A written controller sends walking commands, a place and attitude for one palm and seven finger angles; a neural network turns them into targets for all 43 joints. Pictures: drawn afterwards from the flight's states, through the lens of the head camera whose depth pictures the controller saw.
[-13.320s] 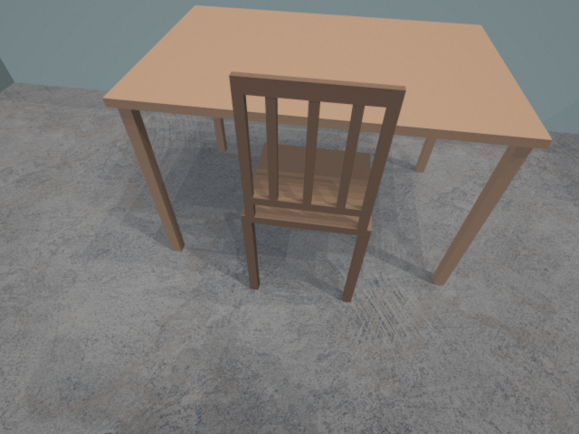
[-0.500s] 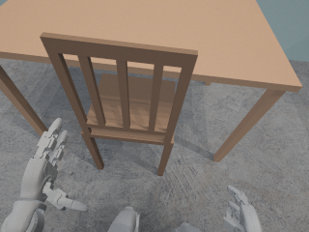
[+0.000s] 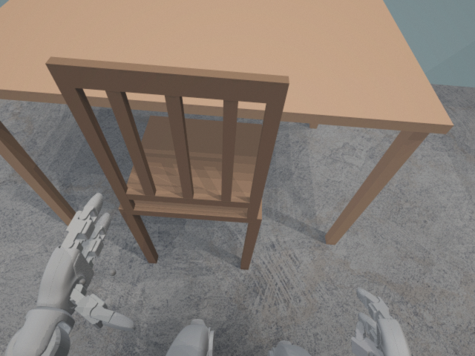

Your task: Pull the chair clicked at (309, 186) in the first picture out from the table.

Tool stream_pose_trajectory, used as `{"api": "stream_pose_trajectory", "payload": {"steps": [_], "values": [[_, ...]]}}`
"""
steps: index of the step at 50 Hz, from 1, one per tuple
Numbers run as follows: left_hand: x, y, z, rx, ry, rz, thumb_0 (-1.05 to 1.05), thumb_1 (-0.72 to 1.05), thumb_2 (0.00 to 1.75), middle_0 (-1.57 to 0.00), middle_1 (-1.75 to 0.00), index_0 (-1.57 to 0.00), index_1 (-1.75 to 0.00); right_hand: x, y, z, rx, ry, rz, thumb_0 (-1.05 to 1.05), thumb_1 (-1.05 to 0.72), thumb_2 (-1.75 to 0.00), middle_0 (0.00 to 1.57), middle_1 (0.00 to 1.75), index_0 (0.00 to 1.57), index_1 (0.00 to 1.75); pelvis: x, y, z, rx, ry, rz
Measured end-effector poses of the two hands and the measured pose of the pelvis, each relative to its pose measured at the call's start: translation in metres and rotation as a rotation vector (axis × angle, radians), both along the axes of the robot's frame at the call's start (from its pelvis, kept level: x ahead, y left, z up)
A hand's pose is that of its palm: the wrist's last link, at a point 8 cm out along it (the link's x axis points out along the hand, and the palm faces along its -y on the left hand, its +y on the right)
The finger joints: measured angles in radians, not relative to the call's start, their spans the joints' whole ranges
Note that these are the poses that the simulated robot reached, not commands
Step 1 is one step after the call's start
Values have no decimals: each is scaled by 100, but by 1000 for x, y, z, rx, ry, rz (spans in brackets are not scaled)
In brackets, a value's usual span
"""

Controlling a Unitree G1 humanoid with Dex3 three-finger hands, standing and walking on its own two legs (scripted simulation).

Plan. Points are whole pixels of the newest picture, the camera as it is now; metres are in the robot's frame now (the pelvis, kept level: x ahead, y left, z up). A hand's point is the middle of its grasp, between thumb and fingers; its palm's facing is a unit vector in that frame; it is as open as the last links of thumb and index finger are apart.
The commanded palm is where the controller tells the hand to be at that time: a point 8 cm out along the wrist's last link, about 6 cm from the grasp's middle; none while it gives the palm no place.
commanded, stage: raise the hand toward the chair's back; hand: left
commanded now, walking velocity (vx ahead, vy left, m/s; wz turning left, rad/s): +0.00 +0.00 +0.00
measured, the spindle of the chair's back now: (182, 154) +0.50 +0.14 -0.01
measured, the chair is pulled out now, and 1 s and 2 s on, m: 0.00 0.00 0.00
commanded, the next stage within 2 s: aim the fingers beside a spindle in 0.04 s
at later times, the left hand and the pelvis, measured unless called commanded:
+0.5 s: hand (133, 248) +0.27 +0.18 +0.04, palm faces -0.02 -1.00 -0.05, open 16.9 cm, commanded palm +0.25 +0.23 +0.03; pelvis +0.01 -0.02 -0.01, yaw +0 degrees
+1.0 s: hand (161, 235) +0.31 +0.15 +0.00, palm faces -0.04 -1.00 -0.03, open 16.9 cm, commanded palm +0.30 +0.21 +0.01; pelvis +0.01 -0.02 -0.02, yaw -1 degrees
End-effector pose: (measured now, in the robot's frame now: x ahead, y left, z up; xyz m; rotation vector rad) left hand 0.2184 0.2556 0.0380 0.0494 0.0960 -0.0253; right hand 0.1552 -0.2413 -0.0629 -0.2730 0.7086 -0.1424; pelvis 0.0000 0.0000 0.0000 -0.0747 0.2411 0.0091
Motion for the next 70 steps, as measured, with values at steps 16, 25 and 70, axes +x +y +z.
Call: {"api": "stream_pose_trajectory", "payload": {"steps": [16,25,70], "values": [[17,-12,-6,-9,-6,6,-2,-50,30,-6,-8,-6,-8,14,-14,-8,-1,5,11,1,-90,-90,20,30,20,30,7,-15,-4,7,23,4],[37,-22,0,-1,-74,2,-2,-50,30,-6,-8,-6,-8,7,-25,-15,-4,44,-20,1,-90,-90,20,30,20,30,12,-19,-7,15,41,-5],[112,-72,-47,-37,-78,-27,-2,-50,30,-6,-8,-6,-8,-28,-28,-60,6,227,-60,1,-90,-90,20,30,20,30,2,-16,-32,22,121,-31]]}}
